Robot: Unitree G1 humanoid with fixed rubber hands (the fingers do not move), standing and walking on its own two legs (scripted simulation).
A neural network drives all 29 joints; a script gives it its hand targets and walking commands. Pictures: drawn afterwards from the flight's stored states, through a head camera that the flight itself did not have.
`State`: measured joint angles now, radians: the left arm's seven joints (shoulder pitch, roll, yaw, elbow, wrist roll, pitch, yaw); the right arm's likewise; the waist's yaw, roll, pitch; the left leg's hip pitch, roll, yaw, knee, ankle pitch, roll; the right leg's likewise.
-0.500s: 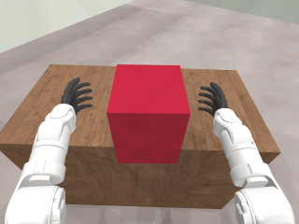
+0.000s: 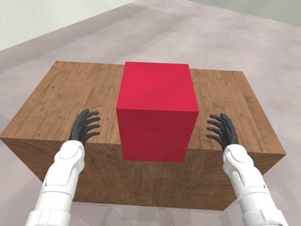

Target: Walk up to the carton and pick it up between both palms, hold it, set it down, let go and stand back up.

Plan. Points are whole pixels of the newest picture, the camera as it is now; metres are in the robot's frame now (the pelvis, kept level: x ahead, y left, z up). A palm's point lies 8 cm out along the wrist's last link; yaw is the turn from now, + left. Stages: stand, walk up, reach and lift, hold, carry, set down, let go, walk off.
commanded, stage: set down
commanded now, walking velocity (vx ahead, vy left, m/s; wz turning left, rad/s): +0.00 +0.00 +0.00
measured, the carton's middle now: (154, 113) +0.46 +0.00 +0.04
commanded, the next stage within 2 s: let go in 0.62 s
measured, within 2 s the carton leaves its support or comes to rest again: neither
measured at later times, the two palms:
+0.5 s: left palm (81, 175) +0.26 +0.19 +0.01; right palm (229, 180) +0.26 -0.20 +0.01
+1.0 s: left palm (65, 220) +0.17 +0.23 -0.08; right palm out of the picture +0.16 -0.20 -0.09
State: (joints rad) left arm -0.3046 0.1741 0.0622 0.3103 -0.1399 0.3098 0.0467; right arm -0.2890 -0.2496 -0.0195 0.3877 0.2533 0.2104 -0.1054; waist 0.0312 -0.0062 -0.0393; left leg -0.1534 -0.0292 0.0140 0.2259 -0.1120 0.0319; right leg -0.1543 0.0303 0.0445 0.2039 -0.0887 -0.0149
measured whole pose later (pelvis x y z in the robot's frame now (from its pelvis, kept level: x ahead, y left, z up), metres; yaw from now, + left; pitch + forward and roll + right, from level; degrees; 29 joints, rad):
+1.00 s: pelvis +0.03 +0.01 -0.01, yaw +0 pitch +1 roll +0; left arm 0.27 0.18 0.00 0.47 0.01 0.06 0.02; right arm 0.26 -0.17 0.05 0.70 0.09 -0.20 -0.04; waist 0.03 -0.02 -0.05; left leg -0.15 -0.04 0.02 0.39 -0.25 0.05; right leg -0.16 0.02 0.05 0.38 -0.23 0.00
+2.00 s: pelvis +0.03 -0.02 -0.02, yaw +4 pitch -1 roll -1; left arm 0.45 0.22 0.00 0.82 0.03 -0.01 0.03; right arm 0.38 -0.21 -0.02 1.00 -0.03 0.01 0.00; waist 0.01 -0.01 -0.02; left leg -0.19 -0.02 -0.07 0.51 -0.30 0.01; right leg -0.16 0.05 -0.04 0.47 -0.29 -0.05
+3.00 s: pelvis +0.00 -0.04 -0.01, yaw +5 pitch -3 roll +0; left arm 0.36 0.11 -0.01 1.16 0.02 -0.01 0.04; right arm 0.37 -0.09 0.03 1.17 -0.02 0.00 -0.04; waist 0.01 0.00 0.02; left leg -0.18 -0.01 -0.09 0.47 -0.24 -0.02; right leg -0.15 0.06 -0.06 0.43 -0.24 -0.07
